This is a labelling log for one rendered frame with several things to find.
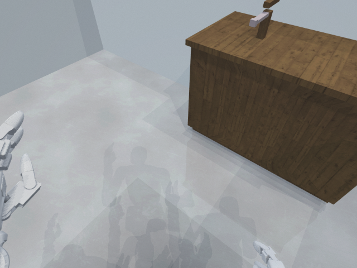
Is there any left robot hand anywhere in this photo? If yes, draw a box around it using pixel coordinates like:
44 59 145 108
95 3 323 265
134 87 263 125
0 111 41 230

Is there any right robot hand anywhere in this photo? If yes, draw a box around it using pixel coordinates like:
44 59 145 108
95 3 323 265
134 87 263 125
253 241 285 268

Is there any counter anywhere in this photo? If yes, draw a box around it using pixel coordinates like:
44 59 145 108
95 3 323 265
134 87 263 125
185 0 357 204

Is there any tap lever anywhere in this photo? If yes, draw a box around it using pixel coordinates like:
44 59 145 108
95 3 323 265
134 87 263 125
249 12 269 27

